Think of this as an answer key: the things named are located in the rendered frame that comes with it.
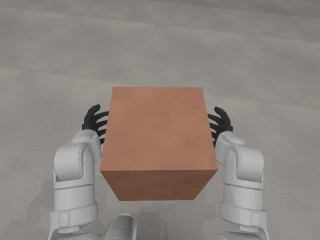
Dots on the left robot forearm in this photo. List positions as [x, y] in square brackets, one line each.
[73, 180]

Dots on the carton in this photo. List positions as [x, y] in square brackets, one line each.
[158, 144]

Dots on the left robot hand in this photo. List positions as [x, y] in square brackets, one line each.
[91, 119]

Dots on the right robot hand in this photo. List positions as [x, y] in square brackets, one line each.
[224, 123]

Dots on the robot left thigh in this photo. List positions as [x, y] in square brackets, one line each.
[123, 228]

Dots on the right robot forearm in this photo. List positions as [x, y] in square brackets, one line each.
[243, 179]

